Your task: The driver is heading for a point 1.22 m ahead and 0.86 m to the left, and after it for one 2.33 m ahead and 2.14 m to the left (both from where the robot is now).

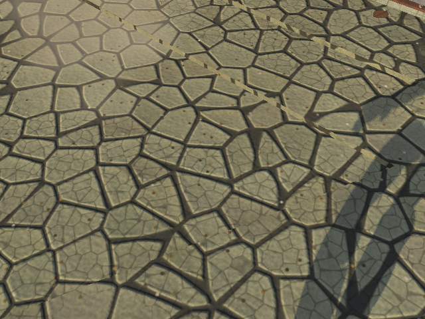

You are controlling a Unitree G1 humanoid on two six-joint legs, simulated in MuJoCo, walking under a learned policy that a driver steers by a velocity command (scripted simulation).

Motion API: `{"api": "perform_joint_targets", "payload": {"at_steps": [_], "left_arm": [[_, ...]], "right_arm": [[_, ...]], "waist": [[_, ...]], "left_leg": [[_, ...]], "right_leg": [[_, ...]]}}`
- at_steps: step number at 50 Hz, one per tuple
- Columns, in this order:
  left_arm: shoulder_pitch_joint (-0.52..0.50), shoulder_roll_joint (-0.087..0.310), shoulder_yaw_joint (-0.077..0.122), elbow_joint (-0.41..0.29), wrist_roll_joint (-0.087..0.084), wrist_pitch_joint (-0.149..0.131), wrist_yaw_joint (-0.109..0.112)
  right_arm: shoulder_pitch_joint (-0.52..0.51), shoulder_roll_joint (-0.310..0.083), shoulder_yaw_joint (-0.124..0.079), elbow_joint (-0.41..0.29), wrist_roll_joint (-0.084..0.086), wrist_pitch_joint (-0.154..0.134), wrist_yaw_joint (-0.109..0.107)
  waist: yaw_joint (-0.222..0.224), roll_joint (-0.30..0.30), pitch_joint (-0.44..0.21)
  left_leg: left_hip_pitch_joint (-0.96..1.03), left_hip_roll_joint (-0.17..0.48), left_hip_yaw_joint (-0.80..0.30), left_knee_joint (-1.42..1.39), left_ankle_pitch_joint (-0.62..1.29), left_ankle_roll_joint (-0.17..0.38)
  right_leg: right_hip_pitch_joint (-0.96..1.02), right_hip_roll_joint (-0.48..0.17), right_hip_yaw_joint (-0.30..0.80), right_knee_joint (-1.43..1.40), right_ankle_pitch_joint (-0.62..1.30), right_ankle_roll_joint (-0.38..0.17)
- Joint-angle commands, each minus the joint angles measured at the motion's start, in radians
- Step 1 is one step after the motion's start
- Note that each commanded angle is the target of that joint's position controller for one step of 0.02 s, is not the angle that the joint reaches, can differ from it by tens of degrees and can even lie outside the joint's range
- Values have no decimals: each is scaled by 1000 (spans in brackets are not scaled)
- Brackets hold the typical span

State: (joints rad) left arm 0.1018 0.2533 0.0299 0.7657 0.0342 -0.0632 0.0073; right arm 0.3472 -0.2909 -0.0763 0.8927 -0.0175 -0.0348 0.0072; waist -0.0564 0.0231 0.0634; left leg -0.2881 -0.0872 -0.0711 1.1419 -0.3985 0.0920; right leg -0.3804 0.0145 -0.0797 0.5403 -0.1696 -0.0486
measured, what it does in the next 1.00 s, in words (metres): goes down, turning left: left foot, then right foot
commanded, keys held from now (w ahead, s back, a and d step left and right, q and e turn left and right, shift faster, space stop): w+q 0.98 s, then w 0.02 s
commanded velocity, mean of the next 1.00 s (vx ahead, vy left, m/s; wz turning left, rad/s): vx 0.50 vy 0.00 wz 0.60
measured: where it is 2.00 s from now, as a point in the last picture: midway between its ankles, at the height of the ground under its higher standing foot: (66, 211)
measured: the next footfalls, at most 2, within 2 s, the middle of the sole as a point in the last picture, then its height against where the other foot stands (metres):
left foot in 0.46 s outside the picture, level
right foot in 0.96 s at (156, 246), level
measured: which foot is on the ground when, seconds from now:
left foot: up 0.00-0.44, down 0.46-0.96, up 0.98-1.00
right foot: down 0.00-0.46, up 0.48-0.94, down 0.96-1.00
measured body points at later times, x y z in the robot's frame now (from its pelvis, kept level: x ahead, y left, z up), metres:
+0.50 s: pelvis +0.26 +0.08 -0.03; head +0.30 +0.11 +0.42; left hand +0.16 +0.34 -0.17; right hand +0.53 -0.10 -0.12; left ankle +0.30 +0.15 -0.76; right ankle +0.10 -0.10 -0.67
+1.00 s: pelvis +0.54 +0.19 -0.04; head +0.57 +0.21 +0.41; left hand +0.60 +0.52 -0.12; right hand +0.67 -0.07 -0.17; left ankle +0.31 +0.15 -0.73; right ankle +0.69 +0.18 -0.76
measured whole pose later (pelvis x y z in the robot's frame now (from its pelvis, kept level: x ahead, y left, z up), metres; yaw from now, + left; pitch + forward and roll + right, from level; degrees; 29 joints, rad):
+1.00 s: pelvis +0.54 +0.19 -0.04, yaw +36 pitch +1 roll -1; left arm 0.02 0.27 0.01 0.70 0.04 -0.07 -0.01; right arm 0.44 -0.31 -0.07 0.91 0.00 -0.04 0.00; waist -0.09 0.02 0.07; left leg 0.01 -0.17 -0.23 0.69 -0.47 0.12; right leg -0.49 0.03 -0.02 0.57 0.01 -0.03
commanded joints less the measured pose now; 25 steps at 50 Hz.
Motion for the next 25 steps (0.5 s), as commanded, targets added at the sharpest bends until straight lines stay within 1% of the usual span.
{"api": "perform_joint_targets", "payload": {"at_steps": [1,2,3,5,7,8,9,10,11,12,14,16,17,18,19,20,21,22,23,24,25], "left_arm": [[119,84,26,-2,-6,-15,2],[138,90,29,8,-12,-27,-3],[151,96,32,15,-18,-37,-8],[167,112,39,27,-20,-46,-9],[188,121,45,38,-17,-48,-9],[196,124,47,43,-19,-48,-9],[204,119,46,51,-21,-51,-9],[208,122,47,54,-22,-53,-10],[209,123,48,57,-23,-53,-11],[222,127,49,64,-23,-53,-10],[258,143,55,79,-21,-48,-5],[292,161,61,96,-20,-36,2],[307,170,64,105,-19,-27,6],[316,181,66,112,-18,-17,10],[318,191,68,116,-17,-9,14],[316,204,69,120,-15,0,15],[314,211,69,121,-14,11,15],[307,204,64,114,-16,20,11],[322,151,49,86,-4,20,7],[325,72,37,0,-19,12,-13],[174,157,47,-34,-14,1,-12]], "right_arm": [[39,-54,-9,-60,-23,21,21],[35,-48,-8,-67,-23,31,27],[11,-47,-7,-81,-19,36,34],[-67,-40,-2,-114,-17,41,48],[-125,-38,2,-135,-17,39,58],[-150,-32,5,-143,-14,37,61],[-176,-32,5,-150,-11,32,63],[-200,-26,8,-156,-10,27,65],[-234,-16,14,-165,-8,24,68],[-280,-9,19,-180,-10,23,72],[-349,-9,24,-205,-14,24,78],[-389,-19,24,-222,-26,25,81],[-402,-27,22,-228,-33,26,80],[-405,-32,20,-231,-40,26,78],[-390,-37,17,-229,-46,26,73],[-337,-46,10,-213,-49,23,66],[-237,-60,-1,-179,-49,18,55],[-70,-81,-17,-119,-53,8,39],[56,-155,-40,-85,-53,3,23],[28,-279,-65,-120,-21,10,16],[124,-270,-67,-110,1,24,7]], "waist": [[37,-100,-40],[35,-111,-45],[34,-114,-45],[40,-107,-34],[49,-98,-30],[51,-96,-29],[53,-90,-22],[58,-95,-21],[66,-97,-10],[79,-103,2],[105,-102,21],[118,-99,41],[122,-99,47],[120,-99,47],[111,-104,31],[85,-108,-10],[45,-100,-74],[-27,-55,-167],[-59,29,-267],[-4,263,-366],[-88,80,-354]], "left_leg": [[-233,129,-17,22,55,-22],[-224,134,-9,6,66,-25],[-240,145,-6,-16,90,-28],[-300,162,4,-77,161,-40],[-342,171,16,-144,263,-52],[-349,173,26,-188,307,-54],[-353,172,26,-237,389,-54],[-344,171,41,-291,439,-53],[-319,167,65,-361,485,-51],[-296,167,83,-425,524,-48],[-272,161,114,-510,514,-37],[-287,154,128,-564,440,-20],[-293,146,139,-582,378,-9],[-288,132,152,-601,315,6],[-253,106,171,-617,257,23],[-184,73,186,-627,206,45],[-82,33,196,-648,181,67],[132,6,190,-713,227,97],[413,176,-21,-665,162,132],[721,450,-558,-730,346,295],[736,431,-551,-792,493,300]], "right_leg": [[199,-295,326,-338,-37,-119],[188,-294,287,-350,28,-122],[192,-296,249,-369,76,-127],[211,-297,171,-402,116,-135],[243,-286,98,-407,167,-134],[255,-277,61,-404,194,-127],[267,-262,27,-395,215,-116],[276,-255,-7,-384,228,-105],[265,-239,-46,-379,213,-93],[263,-239,-68,-378,193,-84],[299,-258,-86,-374,173,-74],[377,-286,-97,-347,219,-68],[420,-298,-104,-323,272,-65],[460,-307,-116,-285,364,-61],[488,-310,-135,-221,517,-54],[508,-310,-153,-115,666,-47],[511,-305,-166,37,743,-41],[423,-282,-196,274,663,-16],[155,-249,-184,559,235,7],[-300,-44,-117,918,-443,83],[-437,-51,39,932,-381,81]]}}
Velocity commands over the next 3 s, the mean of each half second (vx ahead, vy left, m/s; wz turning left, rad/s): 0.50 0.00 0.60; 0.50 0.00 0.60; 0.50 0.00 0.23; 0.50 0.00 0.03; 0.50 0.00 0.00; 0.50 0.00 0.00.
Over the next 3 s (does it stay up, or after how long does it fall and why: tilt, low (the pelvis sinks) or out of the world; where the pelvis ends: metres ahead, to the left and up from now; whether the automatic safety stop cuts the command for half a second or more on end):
stays up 1.30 0.91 -0.04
